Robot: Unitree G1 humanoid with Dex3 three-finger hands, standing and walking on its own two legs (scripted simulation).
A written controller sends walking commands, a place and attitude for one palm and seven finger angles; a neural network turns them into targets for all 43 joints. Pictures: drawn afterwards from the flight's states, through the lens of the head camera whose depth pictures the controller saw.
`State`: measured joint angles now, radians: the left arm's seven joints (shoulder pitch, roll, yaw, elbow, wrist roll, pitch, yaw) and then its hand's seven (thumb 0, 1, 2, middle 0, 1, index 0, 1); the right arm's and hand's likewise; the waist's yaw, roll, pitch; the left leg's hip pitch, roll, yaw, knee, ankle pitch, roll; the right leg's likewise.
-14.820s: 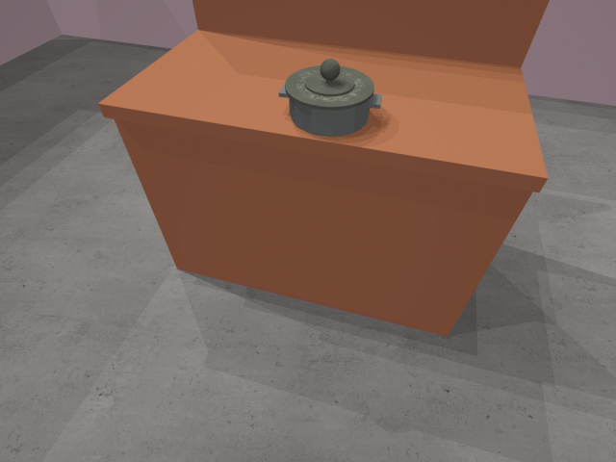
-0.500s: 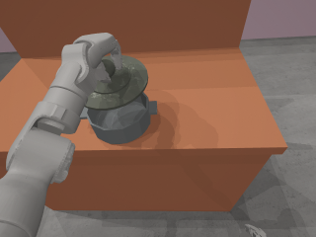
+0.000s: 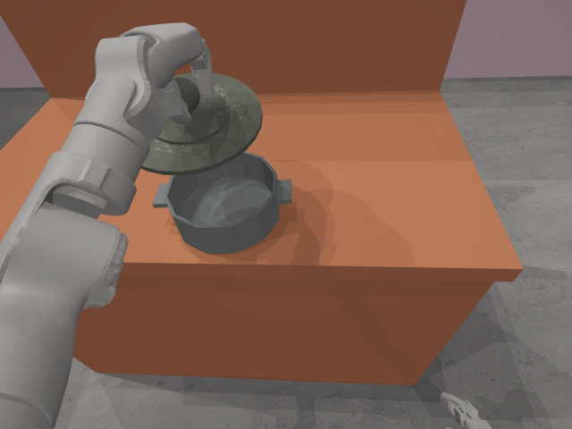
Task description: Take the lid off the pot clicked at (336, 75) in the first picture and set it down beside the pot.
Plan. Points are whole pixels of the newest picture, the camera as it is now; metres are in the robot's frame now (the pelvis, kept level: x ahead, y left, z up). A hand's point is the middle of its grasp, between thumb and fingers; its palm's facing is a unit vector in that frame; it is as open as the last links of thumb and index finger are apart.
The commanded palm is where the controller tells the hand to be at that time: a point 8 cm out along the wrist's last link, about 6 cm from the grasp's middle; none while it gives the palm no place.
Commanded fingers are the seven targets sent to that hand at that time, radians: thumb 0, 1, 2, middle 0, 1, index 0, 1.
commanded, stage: lift the lid straight up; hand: left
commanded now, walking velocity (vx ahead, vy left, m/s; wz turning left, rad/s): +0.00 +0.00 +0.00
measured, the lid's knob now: (182, 95) +0.49 +0.13 +0.24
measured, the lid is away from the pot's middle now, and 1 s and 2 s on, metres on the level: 0.02 0.09 0.20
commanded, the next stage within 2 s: move the lid sideways beside the pot in 0.28 s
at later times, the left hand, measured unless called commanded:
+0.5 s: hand (188, 77) +0.49 +0.12 +0.27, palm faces -0.19 -0.03 -0.98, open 7.0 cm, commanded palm +0.47 +0.14 +0.33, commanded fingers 0.00 0.76 0.76 -0.92 -1.04 -0.95 -1.05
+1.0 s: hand (121, 92) +0.47 +0.20 +0.26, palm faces -0.22 -0.03 -0.98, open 7.0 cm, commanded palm +0.46 +0.20 +0.33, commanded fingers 0.00 0.76 0.76 -0.92 -1.04 -0.95 -1.05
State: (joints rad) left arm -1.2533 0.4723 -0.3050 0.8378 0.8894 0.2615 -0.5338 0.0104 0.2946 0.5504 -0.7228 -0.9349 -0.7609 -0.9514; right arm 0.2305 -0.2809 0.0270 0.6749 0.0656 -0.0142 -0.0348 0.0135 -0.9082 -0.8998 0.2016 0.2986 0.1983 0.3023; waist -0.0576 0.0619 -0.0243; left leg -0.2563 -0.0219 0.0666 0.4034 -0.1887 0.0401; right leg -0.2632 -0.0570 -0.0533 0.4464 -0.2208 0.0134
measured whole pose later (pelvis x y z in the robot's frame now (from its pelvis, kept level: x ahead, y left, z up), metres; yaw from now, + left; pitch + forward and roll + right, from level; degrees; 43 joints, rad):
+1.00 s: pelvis +0.00 +0.00 +0.00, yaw +0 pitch +3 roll +0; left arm -1.24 0.61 -0.26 0.83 0.91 0.21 -0.58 0.01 0.29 0.55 -0.72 -0.93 -0.76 -0.95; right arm 0.22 -0.30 0.02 0.65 0.08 0.04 -0.04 0.01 -0.91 -0.90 0.20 0.30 0.20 0.30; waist -0.06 0.05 -0.02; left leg -0.27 -0.02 0.06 0.41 -0.19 0.04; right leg -0.26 -0.05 -0.06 0.41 -0.21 0.02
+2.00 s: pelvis +0.01 +0.02 +0.00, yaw +0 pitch +6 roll -1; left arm -1.25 0.82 -0.16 0.93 0.97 0.06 -0.60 0.02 0.30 0.55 -0.72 -0.93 -0.76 -0.96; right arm 0.27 -0.30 0.03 0.67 0.09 0.09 -0.06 0.01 -0.91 -0.90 0.20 0.30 0.20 0.30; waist -0.08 0.04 -0.01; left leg -0.32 -0.02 0.06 0.43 -0.21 0.07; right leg -0.28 -0.05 -0.06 0.36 -0.18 0.03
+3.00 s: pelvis +0.01 +0.02 +0.00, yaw -1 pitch +7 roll -2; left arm -1.23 0.89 -0.08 1.04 0.98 0.01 -0.58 0.02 0.30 0.55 -0.71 -0.93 -0.76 -0.96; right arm 0.31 -0.31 0.03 0.69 0.10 0.10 -0.06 0.01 -0.91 -0.90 0.20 0.30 0.20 0.30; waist -0.10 0.04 0.00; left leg -0.35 -0.01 0.06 0.46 -0.23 0.07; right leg -0.30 -0.04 -0.05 0.37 -0.18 0.03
